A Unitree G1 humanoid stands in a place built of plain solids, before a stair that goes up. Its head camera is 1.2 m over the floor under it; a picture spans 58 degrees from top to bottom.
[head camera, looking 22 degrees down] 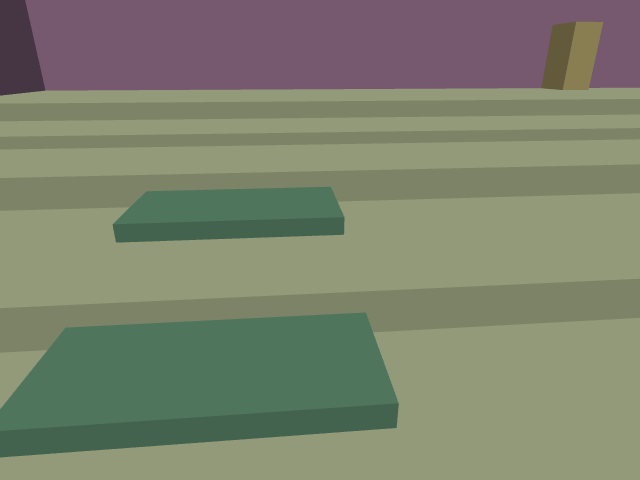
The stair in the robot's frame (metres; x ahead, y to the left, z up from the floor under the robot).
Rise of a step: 0.10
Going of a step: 0.58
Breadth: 1.20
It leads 5 degrees to the left of straight ahead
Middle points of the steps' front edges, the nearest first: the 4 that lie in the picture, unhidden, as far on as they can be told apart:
0.98 0.36 0.24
1.51 0.41 0.34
2.13 0.46 0.45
2.76 0.52 0.55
